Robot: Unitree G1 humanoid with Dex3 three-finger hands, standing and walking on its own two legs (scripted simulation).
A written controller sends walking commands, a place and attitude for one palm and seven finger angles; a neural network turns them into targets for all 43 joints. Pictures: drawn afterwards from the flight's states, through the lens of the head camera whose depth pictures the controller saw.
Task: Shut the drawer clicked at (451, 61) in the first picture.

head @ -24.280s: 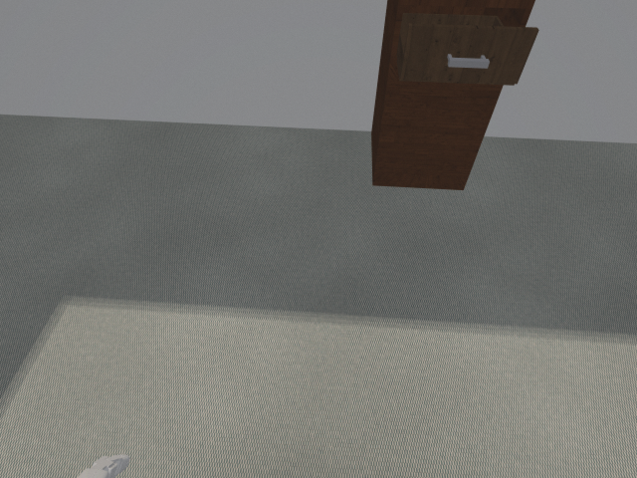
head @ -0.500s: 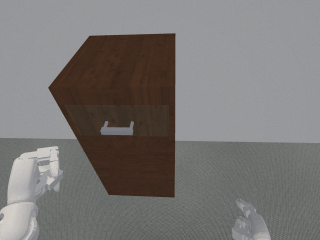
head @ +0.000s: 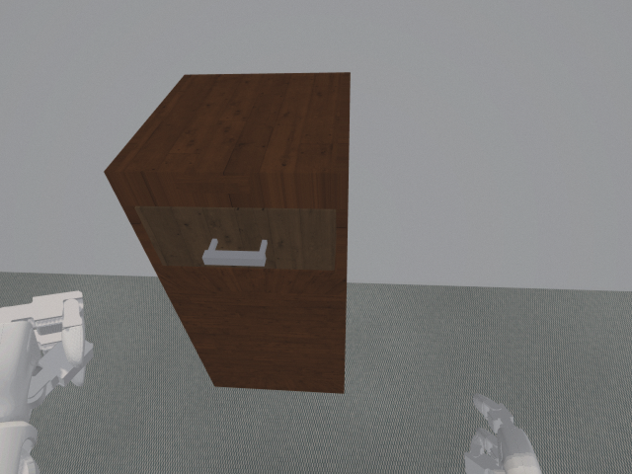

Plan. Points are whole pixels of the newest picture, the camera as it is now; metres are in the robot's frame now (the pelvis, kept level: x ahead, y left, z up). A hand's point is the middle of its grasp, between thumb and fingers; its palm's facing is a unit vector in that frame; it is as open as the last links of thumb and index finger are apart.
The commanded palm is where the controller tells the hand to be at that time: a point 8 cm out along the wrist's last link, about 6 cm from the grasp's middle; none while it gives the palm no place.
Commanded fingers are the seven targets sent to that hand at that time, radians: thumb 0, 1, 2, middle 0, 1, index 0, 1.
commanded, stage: step back with the hand held close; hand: left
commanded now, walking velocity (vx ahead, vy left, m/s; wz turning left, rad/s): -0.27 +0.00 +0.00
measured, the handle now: (236, 250) +0.53 +0.23 -0.07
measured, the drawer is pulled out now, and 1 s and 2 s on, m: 0.00 0.00 0.00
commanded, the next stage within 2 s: stop stepping back and stand still in 1.34 s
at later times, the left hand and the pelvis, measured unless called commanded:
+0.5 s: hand (37, 395) +0.14 +0.26 +0.16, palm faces +0.31 -0.81 -0.50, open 3.3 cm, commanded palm +0.08 +0.31 +0.17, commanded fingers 0.00 0.90 0.90 -1.40 -1.60 -1.40 -1.60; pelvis -0.06 +0.03 +0.00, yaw +0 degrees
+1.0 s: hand out of the picture +0.07 +0.28 +0.16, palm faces +0.38 -0.80 -0.46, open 3.3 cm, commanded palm +0.00 +0.32 +0.17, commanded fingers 0.00 0.90 0.90 -1.40 -1.60 -1.40 -1.60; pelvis -0.12 +0.04 -0.02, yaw +2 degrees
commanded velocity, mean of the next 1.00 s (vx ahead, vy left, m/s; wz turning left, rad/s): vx -0.31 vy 0.00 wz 0.00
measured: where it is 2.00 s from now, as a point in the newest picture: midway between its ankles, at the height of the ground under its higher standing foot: outside the picture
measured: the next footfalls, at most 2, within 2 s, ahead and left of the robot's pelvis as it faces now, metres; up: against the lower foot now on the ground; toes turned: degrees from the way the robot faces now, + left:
right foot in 1.46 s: -0.29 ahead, -0.07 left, +0.00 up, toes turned -3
left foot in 1.62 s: -0.11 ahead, +0.13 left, +0.00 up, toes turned -4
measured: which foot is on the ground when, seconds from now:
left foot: down 0.00-1.00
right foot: down 0.00-1.00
